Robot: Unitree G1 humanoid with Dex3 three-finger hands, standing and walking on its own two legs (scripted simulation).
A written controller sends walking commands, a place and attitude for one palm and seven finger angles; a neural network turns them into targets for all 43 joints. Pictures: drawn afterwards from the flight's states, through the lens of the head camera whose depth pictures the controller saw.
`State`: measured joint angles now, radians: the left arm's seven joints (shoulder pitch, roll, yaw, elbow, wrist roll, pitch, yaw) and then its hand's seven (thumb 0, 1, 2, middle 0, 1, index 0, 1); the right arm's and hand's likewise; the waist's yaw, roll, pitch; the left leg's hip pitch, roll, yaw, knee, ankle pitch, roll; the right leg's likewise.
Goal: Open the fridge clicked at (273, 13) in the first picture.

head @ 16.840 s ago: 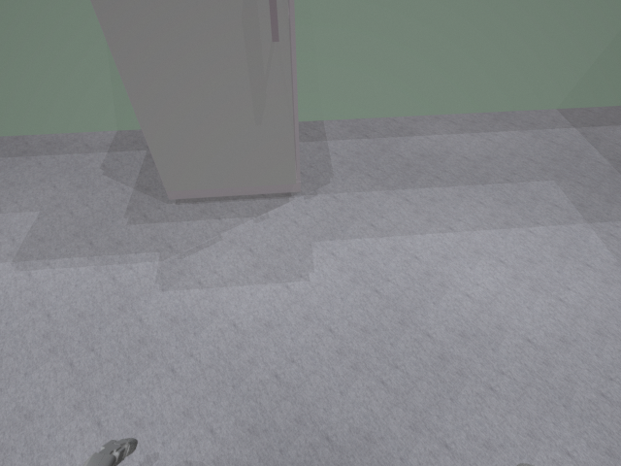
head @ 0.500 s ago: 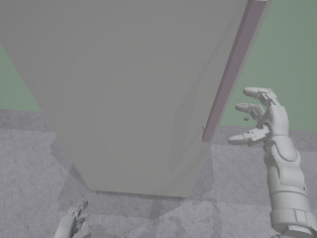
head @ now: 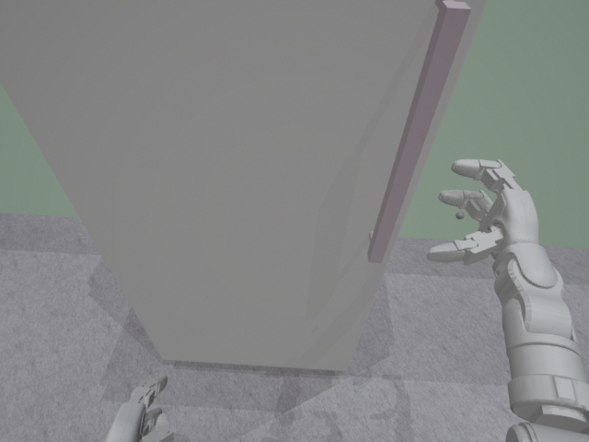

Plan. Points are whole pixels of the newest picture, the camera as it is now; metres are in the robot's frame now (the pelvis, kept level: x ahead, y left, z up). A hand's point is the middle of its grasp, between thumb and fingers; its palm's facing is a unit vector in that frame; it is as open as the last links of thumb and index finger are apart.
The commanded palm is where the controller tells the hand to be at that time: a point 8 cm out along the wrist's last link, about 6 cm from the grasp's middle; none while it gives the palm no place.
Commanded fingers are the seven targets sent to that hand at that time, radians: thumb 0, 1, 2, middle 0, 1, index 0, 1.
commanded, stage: move the hooked fingers beside the handle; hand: right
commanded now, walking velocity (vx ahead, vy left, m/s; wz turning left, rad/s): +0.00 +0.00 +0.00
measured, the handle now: (400, 159) +0.45 -0.11 +0.18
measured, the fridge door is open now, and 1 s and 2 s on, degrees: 0 0 0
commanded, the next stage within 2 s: none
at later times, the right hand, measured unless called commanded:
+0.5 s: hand (442, 212) +0.40 -0.17 +0.13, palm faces +0.00 +1.00 +0.02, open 14.0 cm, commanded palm +0.37 -0.22 +0.14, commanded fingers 0.00 0.50 -0.30 0.30 1.20 0.30 1.20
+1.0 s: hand (437, 215) +0.40 -0.16 +0.13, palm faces +0.04 +1.00 +0.01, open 14.0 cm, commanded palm +0.38 -0.22 +0.14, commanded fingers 0.00 0.50 -0.30 0.30 1.20 0.30 1.20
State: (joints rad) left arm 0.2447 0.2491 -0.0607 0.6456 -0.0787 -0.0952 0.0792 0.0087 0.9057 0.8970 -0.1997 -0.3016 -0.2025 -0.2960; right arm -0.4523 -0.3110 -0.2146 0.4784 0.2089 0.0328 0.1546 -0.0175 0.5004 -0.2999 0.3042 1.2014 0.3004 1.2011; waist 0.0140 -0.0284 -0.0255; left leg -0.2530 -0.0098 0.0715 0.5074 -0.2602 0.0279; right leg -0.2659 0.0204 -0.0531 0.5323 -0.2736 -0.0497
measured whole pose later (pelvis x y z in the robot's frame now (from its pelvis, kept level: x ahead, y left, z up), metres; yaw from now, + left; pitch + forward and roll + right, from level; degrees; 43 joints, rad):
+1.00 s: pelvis +0.01 +0.01 +0.00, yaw +0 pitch +2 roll +0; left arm 0.23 0.25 -0.06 0.62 -0.07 -0.08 0.07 0.01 0.91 0.90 -0.20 -0.30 -0.20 -0.30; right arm -0.46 -0.28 -0.23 0.51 0.20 0.02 0.14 -0.02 0.50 -0.30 0.30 1.20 0.30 1.20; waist 0.02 -0.02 -0.02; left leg -0.28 -0.02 0.07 0.52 -0.27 0.04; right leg -0.29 0.01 -0.05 0.53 -0.28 -0.04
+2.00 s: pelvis +0.00 +0.00 +0.00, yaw +0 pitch +1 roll +1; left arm 0.24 0.24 -0.06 0.64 -0.07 -0.08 0.07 0.01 0.91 0.90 -0.20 -0.30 -0.20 -0.30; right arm -0.47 -0.27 -0.19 0.47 0.21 0.04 0.15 -0.02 0.50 -0.30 0.30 1.20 0.30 1.20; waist 0.01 -0.03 -0.04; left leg -0.26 -0.01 0.06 0.50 -0.26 0.03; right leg -0.27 0.02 -0.06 0.52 -0.27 -0.05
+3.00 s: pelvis +0.00 +0.02 +0.00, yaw +1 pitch +0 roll +0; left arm 0.23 0.24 -0.06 0.63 -0.06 -0.05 0.05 0.01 0.91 0.90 -0.20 -0.30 -0.20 -0.30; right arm -0.42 -0.22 -0.15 0.42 0.18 0.05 0.06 -0.02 0.50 -0.30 0.30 1.20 0.30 1.20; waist 0.01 -0.03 -0.03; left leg -0.25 -0.03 0.07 0.50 -0.26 0.05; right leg -0.25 0.00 -0.05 0.52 -0.27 -0.03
